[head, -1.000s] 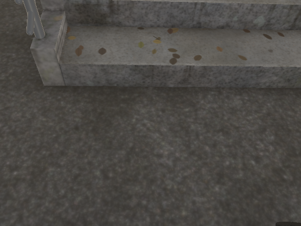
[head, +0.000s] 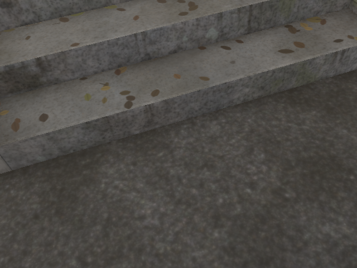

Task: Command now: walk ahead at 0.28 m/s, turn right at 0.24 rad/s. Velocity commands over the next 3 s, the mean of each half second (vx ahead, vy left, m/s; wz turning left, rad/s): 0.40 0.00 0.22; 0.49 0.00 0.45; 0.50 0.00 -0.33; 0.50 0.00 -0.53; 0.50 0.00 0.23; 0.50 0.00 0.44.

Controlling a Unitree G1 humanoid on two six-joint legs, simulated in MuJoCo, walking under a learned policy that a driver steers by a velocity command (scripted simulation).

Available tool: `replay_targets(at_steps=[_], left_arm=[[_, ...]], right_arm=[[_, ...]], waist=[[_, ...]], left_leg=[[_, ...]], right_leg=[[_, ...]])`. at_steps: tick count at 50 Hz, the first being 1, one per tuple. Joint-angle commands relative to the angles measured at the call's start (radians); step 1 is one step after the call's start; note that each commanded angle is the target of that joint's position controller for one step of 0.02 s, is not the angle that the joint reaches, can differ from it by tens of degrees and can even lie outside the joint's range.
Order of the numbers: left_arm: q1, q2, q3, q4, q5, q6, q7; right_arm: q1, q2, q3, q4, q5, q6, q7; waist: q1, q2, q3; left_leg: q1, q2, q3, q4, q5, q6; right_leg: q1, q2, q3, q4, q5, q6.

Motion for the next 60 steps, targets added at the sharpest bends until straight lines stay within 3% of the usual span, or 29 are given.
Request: replay_targets(at_steps=[1,4,7,12,17,20,22,23,24,25,26,27,28,29,30,33,35,38,41,42,45,46,47,48,49,50,52,55,60], left_arm=[[-0.041,0.144,0.029,-0.069,0.008,-0.043,0.021],[0.031,0.142,0.029,-0.033,0.011,-0.066,0.025],[0.070,0.146,0.031,-0.001,0.012,-0.073,0.027],[0.079,0.155,0.037,0.033,0.012,-0.075,0.023],[0.116,0.163,0.042,0.078,-0.002,-0.062,0.026],[0.098,0.199,0.048,0.081,-0.006,-0.050,0.036],[0.081,0.226,0.052,0.076,-0.006,-0.037,0.049],[0.074,0.225,0.048,0.064,-0.007,-0.042,0.055],[0.139,0.111,0.009,0.016,0.025,-0.066,0.043],[0.145,0.088,-0.012,0.008,0.016,-0.108,0.024],[0.012,0.168,0.012,-0.021,-0.029,-0.132,0.010],[-0.050,0.169,0.006,-0.051,-0.038,-0.145,0.007],[-0.066,0.159,0.006,-0.050,-0.013,-0.148,0.012],[-0.054,0.167,0.015,-0.049,0.006,-0.139,0.017],[-0.030,0.164,0.017,-0.049,0.011,-0.126,0.016],[-0.013,0.129,0.009,-0.049,0.024,-0.095,0.021],[-0.096,0.104,-0.003,-0.072,0.029,-0.094,0.025],[-0.232,0.076,-0.014,-0.098,0.016,-0.105,0.016],[-0.283,0.117,0.000,-0.117,-0.005,-0.115,0.003],[-0.222,0.101,-0.014,-0.094,0.056,-0.074,-0.009],[-0.065,0.139,0.001,-0.053,0.064,-0.071,-0.003],[0.041,0.182,0.014,-0.032,0.077,-0.085,0.006],[0.141,0.303,0.039,-0.027,0.091,-0.089,0.017],[0.157,0.323,0.057,0.012,0.055,-0.071,0.009],[0.074,0.232,0.040,-0.007,0.034,-0.064,0.001],[0.023,0.171,0.025,-0.005,0.023,-0.062,-0.007],[0.014,0.142,0.015,0.025,0.022,-0.068,-0.010],[0.058,0.148,0.021,0.072,0.014,-0.085,-0.018],[0.118,0.155,0.032,0.125,0.007,-0.064,-0.005]], right_arm=[[-0.046,-0.099,-0.026,-0.049,-0.011,-0.039,0.008],[-0.056,-0.065,-0.013,-0.022,-0.001,-0.043,0.019],[-0.079,-0.050,-0.003,-0.019,0.006,-0.045,0.026],[-0.128,-0.038,0.011,-0.033,0.020,-0.050,0.050],[-0.220,-0.004,0.038,-0.084,0.016,-0.066,0.086],[-0.196,-0.031,0.030,-0.104,0.017,-0.070,0.099],[0.003,-0.108,-0.008,-0.069,0.018,-0.062,0.090],[0.162,-0.165,-0.036,-0.039,0.022,-0.056,0.073],[0.286,-0.273,-0.059,-0.022,0.013,-0.049,0.053],[0.298,-0.241,-0.043,-0.027,0.016,-0.058,0.054],[0.277,-0.177,-0.027,-0.023,0.008,-0.056,0.050],[0.210,-0.150,-0.017,-0.031,0.013,-0.056,0.047],[0.134,-0.128,-0.007,-0.047,0.014,-0.054,0.046],[0.082,-0.104,0.002,-0.064,0.006,-0.054,0.043],[0.051,-0.100,0.005,-0.079,-0.003,-0.053,0.039],[0.035,-0.121,0.000,-0.067,0.002,-0.062,0.027],[0.048,-0.138,-0.005,-0.055,0.006,-0.061,0.018],[0.113,-0.150,-0.009,-0.030,0.018,-0.049,0.010],[0.158,-0.155,-0.011,-0.013,0.026,-0.039,0.005],[0.175,-0.178,-0.017,0.001,-0.049,-0.034,0.024],[0.181,-0.141,-0.011,0.006,-0.047,-0.044,0.030],[0.199,-0.103,0.001,0.010,-0.042,-0.052,0.034],[0.313,-0.031,0.016,-0.018,-0.011,-0.054,0.031],[0.346,-0.065,0.017,-0.005,-0.030,-0.050,0.032],[0.255,-0.112,0.011,0.006,-0.049,-0.041,0.033],[0.160,-0.119,0.013,-0.006,-0.054,-0.043,0.044],[0.101,-0.104,0.019,-0.016,-0.067,-0.038,0.052],[0.120,-0.071,0.035,-0.001,-0.070,-0.027,0.053],[-0.061,-0.025,0.069,-0.048,-0.057,-0.035,0.051]], waist=[[-0.006,-0.186,0.032],[0.020,-0.129,0.023],[0.042,-0.135,0.040],[0.072,-0.132,0.112],[0.107,-0.107,0.155],[0.063,-0.154,0.081],[-0.056,-0.178,-0.070],[-0.143,-0.143,-0.159],[-0.120,0.099,-0.301],[-0.108,0.144,-0.466],[-0.153,0.068,-0.340],[-0.123,0.012,-0.201],[-0.070,-0.066,-0.108],[-0.028,-0.056,-0.055],[0.003,-0.023,-0.033],[0.033,-0.002,0.005],[0.009,0.006,0.027],[-0.060,0.024,0.017],[-0.072,0.049,0.007],[-0.056,0.107,-0.021],[0.020,0.058,-0.039],[0.072,-0.027,-0.107],[0.044,-0.272,-0.256],[0.036,-0.385,-0.270],[0.021,-0.189,-0.120],[0.026,-0.105,-0.055],[0.006,-0.154,0.015],[-0.013,-0.159,-0.022],[0.036,-0.160,0.039]], left_leg=[[-0.269,0.042,-0.048,0.022,0.215,-0.007],[-0.282,0.042,-0.040,-0.058,0.346,-0.017],[-0.291,0.034,-0.051,-0.160,0.406,-0.023],[-0.273,0.012,-0.057,-0.321,0.450,-0.014],[-0.254,-0.003,0.015,-0.454,0.384,0.035],[-0.091,-0.073,0.100,-0.488,0.265,0.092],[0.206,-0.153,0.139,-0.507,0.237,0.146],[0.510,-0.131,0.061,-0.539,0.292,0.192],[0.943,0.158,-0.395,-0.522,0.262,0.346],[1.090,0.308,-0.857,-0.699,0.100,0.471],[1.012,0.261,-0.713,-0.748,0.067,0.395],[0.844,0.221,-0.570,-0.764,0.113,0.351],[0.667,0.176,-0.475,-0.786,0.197,0.324],[0.537,0.139,-0.408,-0.817,0.277,0.315],[0.447,0.116,-0.381,-0.847,0.314,0.319],[0.287,0.077,-0.282,-0.877,0.440,0.322],[0.229,0.031,-0.224,-0.871,0.442,0.290],[0.228,-0.005,-0.212,-0.829,0.345,0.238],[0.324,0.041,-0.314,-0.766,0.259,0.218],[0.366,0.026,-0.307,-0.729,0.365,0.186],[0.399,0.034,-0.328,-0.561,0.463,0.136],[0.376,-0.026,-0.261,-0.342,0.442,0.113],[0.172,-0.146,-0.133,-0.001,0.139,0.068],[-0.044,-0.202,-0.103,0.135,-0.181,0.063],[-0.115,-0.120,-0.125,0.188,-0.095,0.070],[-0.094,-0.078,-0.098,0.139,-0.006,0.068],[-0.027,-0.029,-0.067,0.016,0.052,0.051],[0.041,-0.032,-0.029,-0.070,0.059,0.019],[0.029,-0.028,-0.001,-0.341,0.158,-0.021]], right_leg=[[0.172,-0.242,0.362,-0.416,-0.159,-0.131],[0.248,-0.234,0.241,-0.432,0.049,-0.113],[0.294,-0.235,0.156,-0.449,0.141,-0.101],[0.313,-0.260,0.048,-0.484,0.217,-0.105],[0.395,-0.286,-0.041,-0.436,0.389,-0.099],[0.424,-0.283,-0.097,-0.285,0.891,-0.070],[0.393,-0.257,-0.144,0.006,1.222,-0.033],[0.205,-0.228,-0.157,0.238,1.107,0.003],[-0.222,-0.097,-0.142,0.648,0.344,0.065],[-0.429,0.050,0.068,0.867,-0.248,0.081],[-0.533,-0.022,0.134,0.892,-0.168,0.064],[-0.543,-0.068,0.112,0.814,-0.076,0.047],[-0.496,-0.105,0.095,0.715,-0.025,0.050],[-0.429,-0.130,0.091,0.649,0.010,0.061],[-0.377,-0.139,0.088,0.625,0.027,0.074],[-0.331,-0.137,0.047,0.496,0.083,0.127],[-0.306,-0.115,0.027,0.334,0.218,0.146],[-0.219,-0.052,0.013,0.075,0.418,0.148],[-0.194,-0.035,0.059,-0.038,0.413,0.135],[-0.154,-0.036,0.001,0.002,0.351,0.120],[0.026,-0.027,-0.005,-0.074,0.195,0.059],[0.160,-0.107,0.078,-0.103,0.116,0.024],[0.428,-0.359,0.485,-0.157,0.014,-0.079],[0.471,-0.428,0.855,-0.315,-0.123,-0.167],[0.380,-0.384,0.754,-0.327,-0.243,-0.159],[0.286,-0.324,0.606,-0.324,-0.182,-0.138],[0.166,-0.226,0.418,-0.342,0.079,-0.106],[0.157,-0.180,0.324,-0.327,0.357,-0.132],[0.131,-0.157,0.296,-0.371,0.296,-0.156]])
